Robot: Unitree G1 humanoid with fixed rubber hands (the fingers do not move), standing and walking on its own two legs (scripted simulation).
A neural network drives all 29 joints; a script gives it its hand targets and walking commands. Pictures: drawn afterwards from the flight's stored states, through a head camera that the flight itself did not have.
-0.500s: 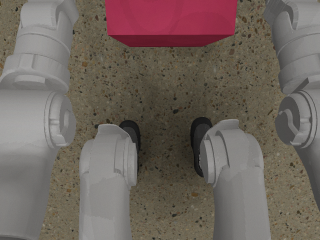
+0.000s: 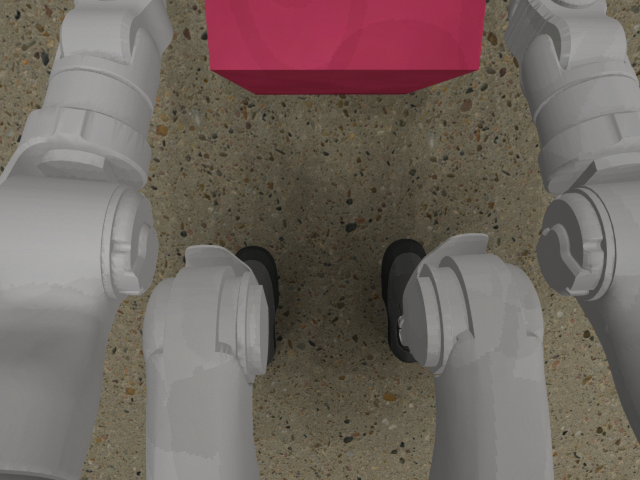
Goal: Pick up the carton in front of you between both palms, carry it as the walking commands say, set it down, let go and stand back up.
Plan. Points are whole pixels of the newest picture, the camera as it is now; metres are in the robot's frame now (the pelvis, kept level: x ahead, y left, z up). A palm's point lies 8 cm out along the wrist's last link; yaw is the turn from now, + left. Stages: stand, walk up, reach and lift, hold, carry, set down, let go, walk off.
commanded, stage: reach and lift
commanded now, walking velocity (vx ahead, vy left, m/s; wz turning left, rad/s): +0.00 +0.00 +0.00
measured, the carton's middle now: out of the picture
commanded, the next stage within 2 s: none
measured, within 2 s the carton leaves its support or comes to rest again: leaves its support in 0.46 s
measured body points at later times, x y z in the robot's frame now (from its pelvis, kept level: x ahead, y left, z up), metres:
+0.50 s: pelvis +0.01 +0.00 +0.00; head +0.38 +0.00 +0.25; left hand +0.57 +0.14 -0.16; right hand +0.57 -0.16 -0.16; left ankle +0.11 +0.12 -0.33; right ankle +0.11 -0.13 -0.33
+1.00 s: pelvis -0.02 +0.00 +0.11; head +0.27 +0.00 +0.46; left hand +0.52 +0.14 +0.04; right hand +0.51 -0.16 +0.04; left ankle +0.11 +0.13 -0.33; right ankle +0.11 -0.13 -0.33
